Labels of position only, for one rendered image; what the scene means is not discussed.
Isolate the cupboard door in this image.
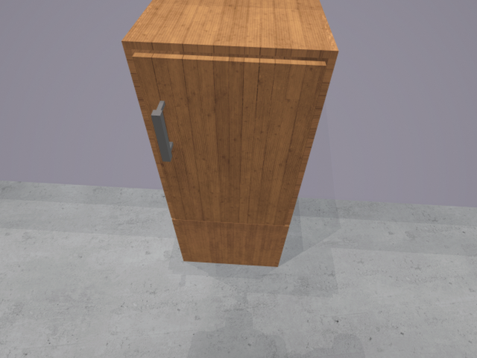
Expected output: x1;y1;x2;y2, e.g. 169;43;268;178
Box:
132;52;326;226

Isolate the handle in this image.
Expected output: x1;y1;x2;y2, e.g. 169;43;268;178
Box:
151;101;174;162

